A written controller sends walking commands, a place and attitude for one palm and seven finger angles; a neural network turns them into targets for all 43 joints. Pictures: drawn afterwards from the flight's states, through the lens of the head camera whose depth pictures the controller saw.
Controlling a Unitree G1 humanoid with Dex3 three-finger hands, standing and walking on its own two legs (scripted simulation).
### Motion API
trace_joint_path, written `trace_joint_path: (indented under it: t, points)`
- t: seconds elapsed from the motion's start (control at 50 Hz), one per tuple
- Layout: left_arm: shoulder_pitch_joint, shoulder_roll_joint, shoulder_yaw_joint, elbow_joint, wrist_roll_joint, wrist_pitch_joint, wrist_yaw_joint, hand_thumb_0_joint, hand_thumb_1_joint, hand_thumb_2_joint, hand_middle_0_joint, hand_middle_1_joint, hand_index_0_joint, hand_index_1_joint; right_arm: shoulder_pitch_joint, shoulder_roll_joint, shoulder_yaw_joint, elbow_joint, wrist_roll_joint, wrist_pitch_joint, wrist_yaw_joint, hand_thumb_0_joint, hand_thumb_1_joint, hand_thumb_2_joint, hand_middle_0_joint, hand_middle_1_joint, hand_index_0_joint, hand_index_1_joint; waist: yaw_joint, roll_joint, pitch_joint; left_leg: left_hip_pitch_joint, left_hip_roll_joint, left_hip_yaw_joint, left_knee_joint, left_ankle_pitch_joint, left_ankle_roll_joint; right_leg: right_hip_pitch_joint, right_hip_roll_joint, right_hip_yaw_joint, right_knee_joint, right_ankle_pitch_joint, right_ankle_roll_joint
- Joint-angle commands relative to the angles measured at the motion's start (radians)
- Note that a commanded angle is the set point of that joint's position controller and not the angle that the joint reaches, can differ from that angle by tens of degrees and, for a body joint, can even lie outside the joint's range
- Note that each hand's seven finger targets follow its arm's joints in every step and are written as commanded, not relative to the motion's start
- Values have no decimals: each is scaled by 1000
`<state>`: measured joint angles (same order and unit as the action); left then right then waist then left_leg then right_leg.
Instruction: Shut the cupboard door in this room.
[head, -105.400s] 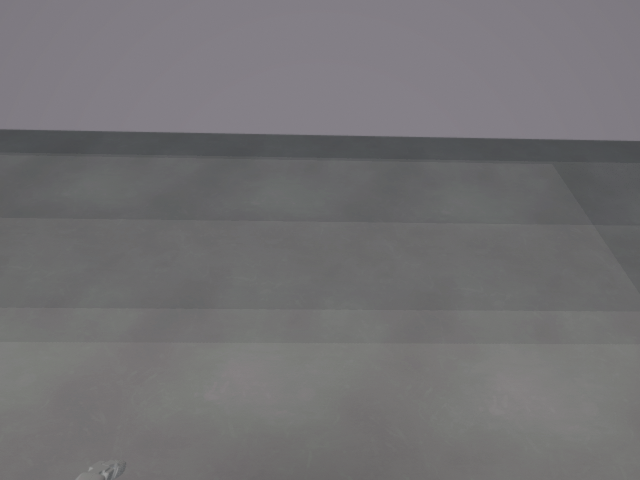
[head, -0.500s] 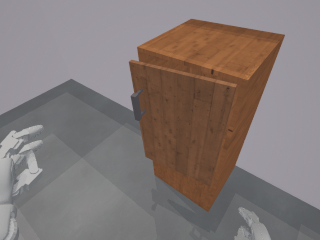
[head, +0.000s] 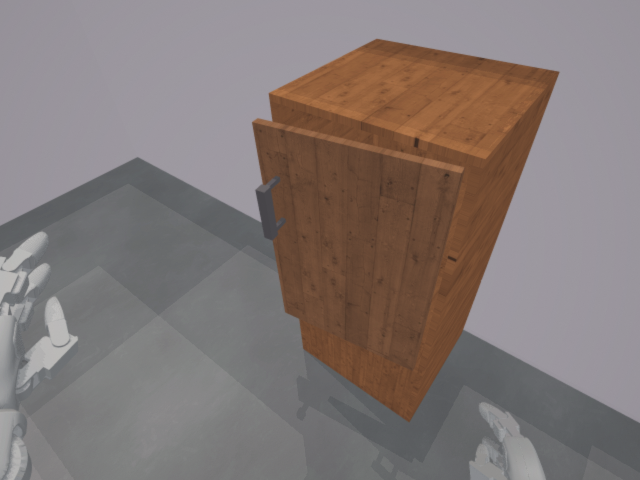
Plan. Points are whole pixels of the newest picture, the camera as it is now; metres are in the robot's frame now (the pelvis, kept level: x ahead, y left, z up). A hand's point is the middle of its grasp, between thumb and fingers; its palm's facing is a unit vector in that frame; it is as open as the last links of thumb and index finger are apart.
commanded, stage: step back with the hand held close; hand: left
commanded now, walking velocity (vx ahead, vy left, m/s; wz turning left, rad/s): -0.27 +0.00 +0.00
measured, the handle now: (273, 207) +0.63 +0.18 -0.02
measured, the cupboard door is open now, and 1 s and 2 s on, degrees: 9 9 9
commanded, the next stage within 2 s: stop stepping back and stand still in 1.44 s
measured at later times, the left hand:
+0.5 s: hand (31, 363) +0.17 +0.30 +0.16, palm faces +0.37 -0.78 -0.50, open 7.4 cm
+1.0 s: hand out of the picture +0.08 +0.30 +0.17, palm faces +0.49 -0.77 -0.40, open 7.4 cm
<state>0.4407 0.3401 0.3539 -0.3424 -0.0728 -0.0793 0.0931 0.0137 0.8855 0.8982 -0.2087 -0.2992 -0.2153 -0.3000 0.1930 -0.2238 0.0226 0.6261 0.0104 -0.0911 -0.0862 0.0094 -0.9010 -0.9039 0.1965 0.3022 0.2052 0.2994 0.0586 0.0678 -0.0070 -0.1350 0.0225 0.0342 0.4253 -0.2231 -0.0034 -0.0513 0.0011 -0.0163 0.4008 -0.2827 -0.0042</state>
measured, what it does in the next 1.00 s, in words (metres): shifts its weight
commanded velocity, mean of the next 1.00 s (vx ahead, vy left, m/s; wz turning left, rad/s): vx -0.30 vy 0.00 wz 0.00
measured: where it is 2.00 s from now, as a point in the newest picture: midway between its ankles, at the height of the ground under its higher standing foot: outside the picture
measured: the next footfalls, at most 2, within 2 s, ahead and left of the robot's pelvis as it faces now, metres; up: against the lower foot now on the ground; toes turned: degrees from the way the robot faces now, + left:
right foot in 1.22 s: -0.18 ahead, -0.10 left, +0.00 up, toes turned +3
left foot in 1.62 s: -0.04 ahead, +0.13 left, +0.00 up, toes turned -3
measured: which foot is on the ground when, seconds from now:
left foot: down 0.00-1.00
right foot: down 0.00-1.00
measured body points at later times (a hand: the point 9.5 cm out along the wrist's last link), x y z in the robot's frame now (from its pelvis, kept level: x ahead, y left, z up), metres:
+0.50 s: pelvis -0.04 +0.03 -0.01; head -0.03 +0.03 +0.44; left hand +0.14 +0.34 +0.18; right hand +0.13 -0.21 -0.09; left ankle +0.01 +0.12 -0.74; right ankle -0.04 -0.11 -0.74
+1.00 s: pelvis -0.12 +0.04 -0.02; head -0.11 +0.05 +0.43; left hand +0.04 +0.34 +0.19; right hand +0.04 -0.21 -0.10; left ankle +0.00 +0.12 -0.74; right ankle -0.04 -0.11 -0.74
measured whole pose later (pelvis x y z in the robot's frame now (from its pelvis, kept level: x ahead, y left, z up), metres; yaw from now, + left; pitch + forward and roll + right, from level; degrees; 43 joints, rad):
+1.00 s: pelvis -0.12 +0.04 -0.02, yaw +2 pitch +0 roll -2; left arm 0.50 0.41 0.42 -0.51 -0.04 -0.25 0.18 0.01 0.88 0.90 -0.21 -0.30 -0.22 -0.30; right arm 0.22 -0.23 -0.01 0.63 0.00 -0.06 -0.08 0.01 -0.90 -0.90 0.20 0.30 0.21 0.30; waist -0.01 0.01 0.01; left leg -0.49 0.00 0.01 0.64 -0.23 0.03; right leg -0.39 0.01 0.01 0.58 -0.21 0.03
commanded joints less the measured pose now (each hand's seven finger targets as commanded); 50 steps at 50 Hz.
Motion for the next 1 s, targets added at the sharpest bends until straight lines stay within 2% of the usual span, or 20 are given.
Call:
trace_joint_path:
  t: [0.0,0.06,0.12,0.2,0.28,0.3,0.42,0.48,0.56,0.58,0.6,0.7,0.76,0.78,0.82,0.86,0.9,0.92,0.96,0.98]
  points:
    - [-149,275,181,-252,7,-97,21,0,900,900,-200,-300,-200,-300,-142,-126,-48,-179,6,-37,-1,0,-900,-900,200,300,200,300,-34,-8,5,9,15,2,20,106,46,-198,-66,86,-140,244,0]
    - [-44,223,133,-188,10,-120,24,0,900,900,-200,-300,-200,-300,-129,-112,-54,-165,0,-4,2,0,-900,-900,200,300,200,300,-41,-88,-37,-21,8,-9,63,94,40,-205,-109,95,-130,266,-16]
    - [-11,235,149,-241,9,-134,30,0,900,900,-200,-300,-200,-300,-124,-121,-65,-184,2,17,-5,0,-900,-900,200,300,200,300,-45,-10,-129,12,27,-13,28,268,37,-143,-83,38,-29,411,-4]
    - [43,263,183,-263,0,-125,39,0,900,900,-200,-300,-200,-300,-118,-124,-68,-214,5,51,-16,0,-900,-900,200,300,200,300,-42,-10,-173,15,49,-28,17,460,33,-107,-49,6,37,484,12]
    - [82,290,214,-278,-6,-119,46,0,900,900,-200,-300,-200,-300,-119,-133,-77,-232,5,72,-19,0,-900,-900,200,300,200,300,-39,-11,-189,-14,58,-28,4,434,32,-102,-41,16,52,472,16]
    - [97,267,195,-277,-7,-118,47,0,900,900,-200,-300,-200,-300,-110,-126,-72,-237,10,76,-17,0,-900,-900,200,300,200,300,-43,-21,-188,-34,64,-33,-1,423,31,-92,-42,15,63,459,16]
    - [106,267,197,-302,-2,-136,60,0,900,900,-200,-300,-200,-300,-103,-134,-72,-244,10,68,-18,0,-900,-900,200,300,200,300,-47,7,-145,-192,80,-64,-63,152,46,-74,-26,26,81,289,22]
    - [85,292,227,-320,9,-154,69,0,900,900,-200,-300,-200,-300,-100,-144,-77,-240,7,53,-21,0,-900,-900,200,300,200,300,-51,29,-117,-308,84,-87,-100,-88,62,-40,-16,41,88,210,22]
    - [65,259,212,-321,21,-183,76,0,900,900,-200,-300,-200,-300,-85,-140,-72,-234,7,24,-21,0,-900,-900,200,300,200,300,-56,57,-74,-450,104,-128,-146,-329,80,-16,2,38,128,93,24]
    - [53,281,230,-325,27,-187,78,0,900,900,-200,-300,-200,-300,-88,-148,-76,-230,3,17,-23,0,-900,-900,200,300,200,300,-54,61,-63,-474,108,-138,-151,-360,84,-14,10,43,131,77,24]
    - [48,247,203,-331,29,-196,77,0,900,900,-200,-300,-200,-300,-79,-137,-72,-225,5,8,-22,0,-900,-900,200,300,200,300,-58,67,-70,-490,114,-149,-157,-376,87,-1,11,35,152,80,24]
    - [5,236,202,-352,45,-216,79,0,900,900,-200,-300,-200,-300,-67,-142,-76,-208,-1,-32,-20,0,-900,-900,200,300,200,300,-57,112,-67,-578,151,-187,-174,-500,103,26,40,36,238,22,24]
    - [20,248,213,-351,42,-224,82,0,900,900,-200,-300,-200,-300,-50,-132,-81,-202,-4,-43,-12,0,-900,-900,200,300,200,300,-59,16,-56,-528,86,-122,-38,-452,79,-86,-3,127,129,-56,-5]
    - [25,287,245,-351,40,-226,84,0,900,900,-200,-300,-200,-300,-49,-133,-86,-192,-13,-43,-10,0,-900,-900,200,300,200,300,-60,-50,-54,-455,51,-94,40,-401,59,-186,-45,197,40,-120,-29]
    - [5,259,195,-360,29,-230,92,0,900,900,-200,-300,-200,-300,-36,-102,-75,-166,-14,-41,4,0,-900,-900,200,300,200,300,-71,-163,-48,-273,-8,-36,230,-214,10,-397,-174,301,-98,-163,-88]
    - [-5,273,192,-340,29,-225,108,0,900,900,-200,-300,-200,-300,-34,-93,-73,-143,-16,-29,11,0,-900,-900,200,300,200,300,-77,-204,-68,-191,-24,-27,321,-140,0,-461,-232,300,-133,-125,-113]
    - [-5,280,198,-332,28,-223,114,0,900,900,-200,-300,-200,-300,-37,-93,-71,-137,-13,-20,8,0,-900,-900,200,300,200,300,-84,-179,-68,-160,-10,-49,239,-118,8,-475,-190,212,-91,-101,-82]
    - [-9,277,194,-337,26,-225,111,0,900,900,-200,-300,-200,-300,-47,-104,-72,-148,-7,-21,3,0,-900,-900,200,300,200,300,-85,-142,-51,-176,8,-80,145,-138,20,-468,-133,166,-53,-116,-51]
    - [-2,292,217,-360,24,-244,110,0,900,900,-200,-300,-200,-300,-65,-126,-73,-167,-3,-31,-8,0,-900,-900,200,300,200,300,-82,50,-32,-337,110,-210,-82,-380,60,-361,-11,83,88,-221,0]
    - [12,294,245,-360,34,-253,110,0,900,900,-200,-300,-200,-300,-88,-145,-77,-173,-6,-43,-17,0,-900,-900,200,300,200,300,-73,208,-49,-532,218,-343,-269,-569,106,-156,76,27,309,-136,25]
